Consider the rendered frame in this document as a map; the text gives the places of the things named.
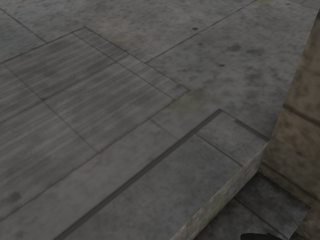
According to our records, stairs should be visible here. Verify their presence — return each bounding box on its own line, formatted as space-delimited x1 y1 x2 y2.
170 140 311 240

